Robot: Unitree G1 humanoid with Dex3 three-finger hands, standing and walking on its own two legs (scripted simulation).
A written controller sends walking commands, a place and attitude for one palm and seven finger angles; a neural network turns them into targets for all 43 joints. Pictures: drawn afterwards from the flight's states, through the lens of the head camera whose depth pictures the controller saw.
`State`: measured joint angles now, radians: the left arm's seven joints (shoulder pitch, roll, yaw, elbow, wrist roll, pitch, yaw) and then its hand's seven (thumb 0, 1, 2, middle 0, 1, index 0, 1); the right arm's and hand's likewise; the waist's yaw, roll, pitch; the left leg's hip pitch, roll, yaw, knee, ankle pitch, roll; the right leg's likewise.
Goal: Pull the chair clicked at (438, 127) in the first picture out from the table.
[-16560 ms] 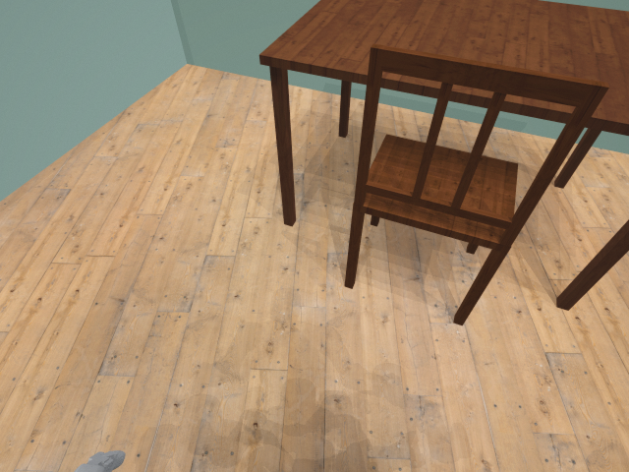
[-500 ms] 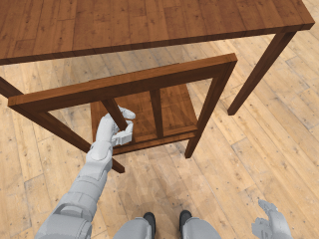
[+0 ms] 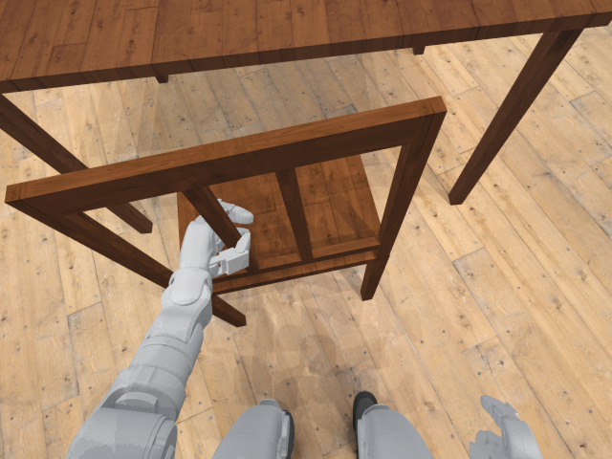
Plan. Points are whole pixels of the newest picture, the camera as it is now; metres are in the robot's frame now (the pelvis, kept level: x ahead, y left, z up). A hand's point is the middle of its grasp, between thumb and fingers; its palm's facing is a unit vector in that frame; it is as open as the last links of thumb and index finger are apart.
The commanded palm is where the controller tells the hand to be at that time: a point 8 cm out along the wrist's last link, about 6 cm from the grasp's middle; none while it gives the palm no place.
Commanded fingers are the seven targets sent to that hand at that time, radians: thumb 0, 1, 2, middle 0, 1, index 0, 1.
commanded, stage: step backward, pulling the chair out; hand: left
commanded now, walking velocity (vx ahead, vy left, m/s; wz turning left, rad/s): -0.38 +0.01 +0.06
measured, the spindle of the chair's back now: (230, 235) +0.41 +0.12 -0.08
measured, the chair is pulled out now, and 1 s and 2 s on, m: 0.13 0.27 0.44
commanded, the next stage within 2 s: none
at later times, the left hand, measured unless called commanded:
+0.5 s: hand (225, 307) +0.30 +0.12 -0.07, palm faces -0.14 -0.97 -0.19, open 5.4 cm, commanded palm +0.28 +0.17 -0.07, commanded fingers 0.00 0.90 0.90 -0.50 -1.45 -0.50 -1.45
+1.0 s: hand (222, 360) +0.23 +0.12 -0.06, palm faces -0.05 -0.98 -0.18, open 5.4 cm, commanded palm +0.20 +0.17 -0.06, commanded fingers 0.00 0.90 0.90 -0.50 -1.45 -0.50 -1.45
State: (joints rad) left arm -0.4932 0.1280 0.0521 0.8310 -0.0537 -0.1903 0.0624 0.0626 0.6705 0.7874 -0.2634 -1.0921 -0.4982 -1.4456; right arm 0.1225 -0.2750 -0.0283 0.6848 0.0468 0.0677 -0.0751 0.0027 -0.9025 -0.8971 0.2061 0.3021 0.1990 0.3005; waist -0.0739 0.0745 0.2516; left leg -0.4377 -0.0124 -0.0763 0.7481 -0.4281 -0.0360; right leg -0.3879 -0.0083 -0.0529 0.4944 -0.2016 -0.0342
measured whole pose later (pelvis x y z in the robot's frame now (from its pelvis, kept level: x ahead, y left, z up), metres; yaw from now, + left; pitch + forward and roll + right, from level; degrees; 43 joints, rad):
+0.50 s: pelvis -0.07 +0.03 +0.00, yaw +1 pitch +3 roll +0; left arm -0.50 0.11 -0.03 0.88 0.00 -0.22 0.04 0.04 0.67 0.77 -0.23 -1.16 -0.49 -1.45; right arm 0.13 -0.16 0.00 0.69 0.03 0.04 -0.06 0.00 -0.90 -0.90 0.21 0.30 0.20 0.30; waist -0.05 0.06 0.25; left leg -0.39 0.05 -0.02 0.70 -0.40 -0.05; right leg -0.38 -0.02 -0.06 0.50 -0.18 -0.02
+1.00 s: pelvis -0.15 +0.02 +0.00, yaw +4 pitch +5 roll +2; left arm -0.52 0.11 -0.01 0.82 -0.04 -0.15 0.09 0.04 0.68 0.76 -0.21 -1.16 -0.49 -1.45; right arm 0.13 -0.29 -0.04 0.67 0.06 0.05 -0.10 0.00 -0.91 -0.90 0.20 0.30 0.19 0.30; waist -0.09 0.03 0.24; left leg -0.35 0.01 -0.03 0.71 -0.48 -0.05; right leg -0.48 -0.06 -0.06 0.49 -0.09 -0.03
